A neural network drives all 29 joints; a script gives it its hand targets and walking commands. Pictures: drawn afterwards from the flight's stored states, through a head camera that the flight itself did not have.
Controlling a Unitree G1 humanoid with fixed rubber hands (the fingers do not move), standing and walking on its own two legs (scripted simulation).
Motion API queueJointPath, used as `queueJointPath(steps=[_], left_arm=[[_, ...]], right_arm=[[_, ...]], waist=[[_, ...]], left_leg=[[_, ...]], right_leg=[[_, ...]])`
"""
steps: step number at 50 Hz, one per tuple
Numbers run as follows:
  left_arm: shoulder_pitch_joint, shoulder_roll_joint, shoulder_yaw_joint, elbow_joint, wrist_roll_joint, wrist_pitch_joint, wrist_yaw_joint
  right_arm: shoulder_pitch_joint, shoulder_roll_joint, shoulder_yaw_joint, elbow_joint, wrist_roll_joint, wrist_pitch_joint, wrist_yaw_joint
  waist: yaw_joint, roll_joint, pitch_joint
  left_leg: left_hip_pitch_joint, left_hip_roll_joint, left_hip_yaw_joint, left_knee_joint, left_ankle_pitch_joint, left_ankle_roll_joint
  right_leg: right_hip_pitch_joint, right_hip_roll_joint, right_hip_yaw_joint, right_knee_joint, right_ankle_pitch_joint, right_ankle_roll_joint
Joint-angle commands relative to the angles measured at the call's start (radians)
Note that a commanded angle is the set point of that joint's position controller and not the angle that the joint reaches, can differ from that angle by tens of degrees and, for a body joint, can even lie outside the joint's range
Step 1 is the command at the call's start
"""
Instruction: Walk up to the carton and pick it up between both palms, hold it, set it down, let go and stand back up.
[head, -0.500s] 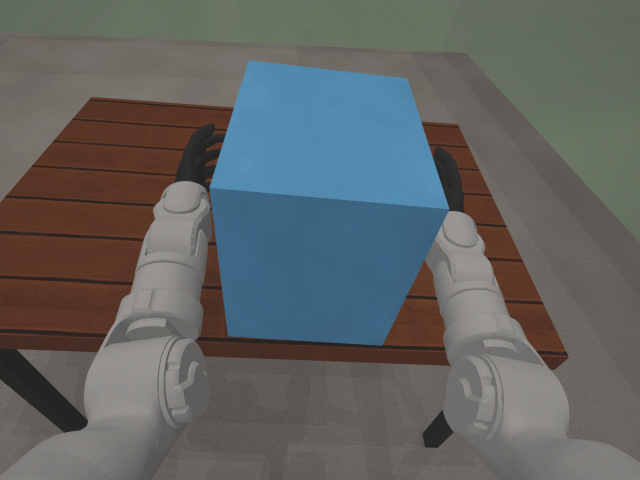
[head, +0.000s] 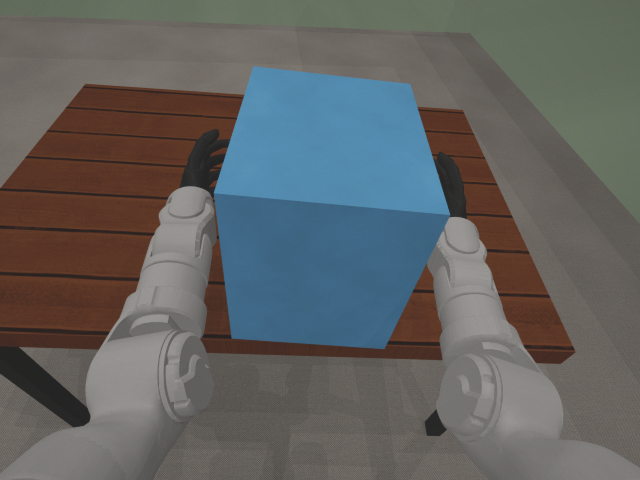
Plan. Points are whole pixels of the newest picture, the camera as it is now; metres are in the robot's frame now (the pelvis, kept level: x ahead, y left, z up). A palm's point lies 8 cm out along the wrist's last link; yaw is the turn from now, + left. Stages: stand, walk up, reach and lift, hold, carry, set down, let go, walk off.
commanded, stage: set down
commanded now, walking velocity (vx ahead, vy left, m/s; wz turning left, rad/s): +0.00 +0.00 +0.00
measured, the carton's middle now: (320, 211) +0.46 -0.04 +0.07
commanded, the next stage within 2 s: none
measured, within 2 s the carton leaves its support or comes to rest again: rests again in 1.12 s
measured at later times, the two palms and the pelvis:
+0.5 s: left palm (211, 194) +0.46 +0.11 +0.11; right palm (446, 220) +0.40 -0.21 +0.10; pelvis +0.01 +0.00 +0.00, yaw -1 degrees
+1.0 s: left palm (221, 201) +0.47 +0.10 +0.08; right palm (445, 225) +0.41 -0.22 +0.08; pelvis +0.01 +0.00 +0.00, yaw -3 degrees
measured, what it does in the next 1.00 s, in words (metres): stands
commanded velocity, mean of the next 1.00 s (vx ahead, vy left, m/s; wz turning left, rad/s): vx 0.00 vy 0.00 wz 0.00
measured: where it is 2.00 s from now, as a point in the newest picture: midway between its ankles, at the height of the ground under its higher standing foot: outside the picture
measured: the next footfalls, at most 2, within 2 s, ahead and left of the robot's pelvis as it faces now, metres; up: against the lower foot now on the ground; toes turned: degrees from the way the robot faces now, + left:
none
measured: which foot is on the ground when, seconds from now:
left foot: down 0.00-1.00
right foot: down 0.00-1.00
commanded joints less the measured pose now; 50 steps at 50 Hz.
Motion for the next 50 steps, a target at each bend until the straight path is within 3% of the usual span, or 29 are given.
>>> queueJointPath(steps=[1,3,7,8,12,15,17,19,20,22,24,29,33,37,42,44,48,50], left_arm=[[-0.660,-0.478,-0.224,-0.100,-0.042,-0.062,-0.109],[-0.640,-0.477,-0.213,-0.070,-0.035,-0.062,-0.112],[-0.641,-0.470,-0.204,-0.074,-0.025,-0.079,-0.112],[-0.643,-0.465,-0.192,-0.067,-0.030,-0.084,-0.114],[-0.662,-0.450,-0.184,-0.053,-0.035,-0.099,-0.113],[-0.645,-0.457,-0.175,-0.032,-0.011,-0.099,-0.114],[-0.655,-0.458,-0.172,-0.018,-0.016,-0.103,-0.110],[-0.676,-0.454,-0.173,-0.023,-0.014,-0.114,-0.109],[-0.680,-0.446,-0.168,-0.019,-0.020,-0.123,-0.109],[-0.689,-0.460,-0.178,-0.012,-0.026,-0.134,-0.107],[-0.666,-0.449,-0.158,0.014,-0.020,-0.141,-0.107],[-0.667,-0.431,-0.134,0.040,-0.004,-0.151,-0.110],[-0.678,-0.441,-0.156,0.036,-0.023,-0.173,-0.105],[-0.707,-0.444,-0.155,0.038,-0.015,-0.203,-0.102],[-0.686,-0.459,-0.159,0.096,-0.009,-0.218,-0.096],[-0.679,-0.458,-0.140,0.110,0.005,-0.219,-0.097],[-0.657,-0.420,-0.104,0.127,0.018,-0.228,-0.106],[-0.674,-0.428,-0.127,0.104,0.002,-0.238,-0.110]], right_arm=[[-0.736,0.384,0.280,-0.152,-0.004,-0.094,0.119],[-0.712,0.377,0.271,-0.126,-0.018,-0.086,0.119],[-0.702,0.392,0.260,-0.138,-0.039,-0.095,0.126],[-0.719,0.400,0.265,-0.148,-0.034,-0.096,0.126],[-0.721,0.396,0.264,-0.147,-0.041,-0.102,0.130],[-0.692,0.387,0.230,-0.119,-0.059,-0.101,0.137],[-0.697,0.386,0.210,-0.100,-0.068,-0.105,0.138],[-0.692,0.388,0.197,-0.088,-0.091,-0.102,0.143],[-0.694,0.406,0.209,-0.099,-0.096,-0.105,0.144],[-0.708,0.401,0.197,-0.102,-0.096,-0.115,0.141],[-0.702,0.409,0.216,-0.104,-0.095,-0.116,0.143],[-0.691,0.417,0.200,-0.091,-0.115,-0.114,0.146],[-0.684,0.409,0.191,-0.075,-0.123,-0.129,0.149],[-0.685,0.436,0.186,-0.070,-0.151,-0.144,0.149],[-0.680,0.421,0.181,-0.020,-0.155,-0.164,0.155],[-0.665,0.421,0.165,0.001,-0.165,-0.162,0.152],[-0.642,0.437,0.168,-0.007,-0.166,-0.153,0.149],[-0.641,0.446,0.180,-0.011,-0.165,-0.157,0.146]], waist=[[-0.001,0.065,-0.576],[-0.013,0.061,-0.566],[-0.002,0.058,-0.584],[0.013,0.049,-0.587],[0.004,0.036,-0.601],[0.002,0.083,-0.590],[0.004,0.081,-0.611],[-0.016,0.071,-0.603],[0.002,0.059,-0.637],[-0.013,0.070,-0.643],[0.004,0.048,-0.656],[0.007,0.056,-0.644],[-0.012,0.069,-0.667],[-0.001,0.070,-0.725],[0.006,0.095,-0.723],[0.002,0.085,-0.677],[0.017,0.059,-0.653],[0.000,0.053,-0.688]], left_leg=[[0.151,0.020,0.048,0.022,0.346,-0.094],[0.166,0.022,0.043,0.022,0.356,-0.091],[0.121,0.021,0.055,0.022,0.358,-0.089],[0.097,0.018,0.053,0.024,0.358,-0.085],[0.083,0.019,0.057,0.019,0.340,-0.078],[0.107,0.026,0.055,0.019,0.368,-0.085],[0.120,0.029,0.057,0.036,0.380,-0.092],[0.127,0.031,0.057,0.031,0.384,-0.089],[0.125,0.031,0.054,0.038,0.394,-0.086],[0.109,0.031,0.056,0.040,0.396,-0.089],[0.106,0.030,0.058,0.042,0.411,-0.078],[0.041,0.027,0.065,0.031,0.371,-0.072],[0.085,0.039,0.054,0.064,0.450,-0.083],[0.037,0.033,0.063,0.062,0.425,-0.076],[0.110,0.056,0.048,0.100,0.554,-0.086],[0.106,0.054,0.054,0.095,0.508,-0.088],[-0.055,0.037,0.068,0.047,0.381,-0.063],[-0.091,0.037,0.063,0.032,0.361,-0.055]], right_leg=[[0.270,-0.004,-0.060,0.072,0.538,0.078],[0.266,-0.008,-0.059,0.074,0.565,0.080],[0.293,-0.012,-0.050,0.087,0.592,0.083],[0.305,-0.016,-0.048,0.096,0.610,0.086],[0.309,-0.016,-0.045,0.105,0.616,0.088],[0.274,-0.019,-0.047,0.100,0.592,0.087],[0.242,-0.012,-0.057,0.091,0.571,0.082],[0.230,-0.013,-0.061,0.093,0.585,0.082],[0.230,-0.016,-0.056,0.100,0.594,0.086],[0.245,-0.017,-0.055,0.108,0.613,0.081],[0.262,-0.021,-0.046,0.112,0.641,0.087],[0.291,-0.026,-0.044,0.125,0.654,0.093],[0.225,-0.026,-0.047,0.131,0.692,0.088],[0.257,-0.031,-0.044,0.144,0.697,0.087],[0.153,-0.027,-0.053,0.141,0.660,0.085],[0.151,-0.023,-0.055,0.119,0.619,0.075],[0.293,-0.045,-0.031,0.146,0.712,0.083],[0.331,-0.051,-0.025,0.167,0.750,0.091]])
